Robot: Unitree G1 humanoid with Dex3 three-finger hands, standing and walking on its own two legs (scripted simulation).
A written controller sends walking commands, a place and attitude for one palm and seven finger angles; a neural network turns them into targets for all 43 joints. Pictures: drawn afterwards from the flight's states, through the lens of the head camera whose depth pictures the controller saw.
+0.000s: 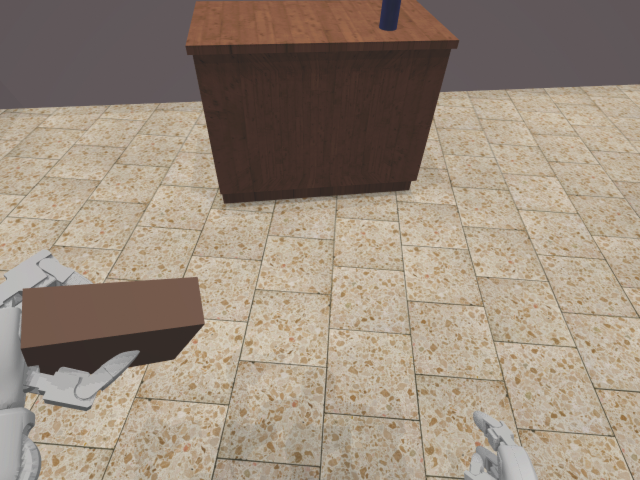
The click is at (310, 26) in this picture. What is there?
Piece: table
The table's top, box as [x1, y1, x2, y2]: [185, 0, 458, 54]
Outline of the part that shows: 185,45 187,54 456,48 458,39 415,0 401,0 397,28 393,31 385,31 378,27 382,0 196,1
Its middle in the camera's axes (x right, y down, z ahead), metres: -0.01 -0.85 +1.52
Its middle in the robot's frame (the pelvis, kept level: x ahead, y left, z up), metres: +1.71 +0.11 -0.03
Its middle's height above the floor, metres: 0.74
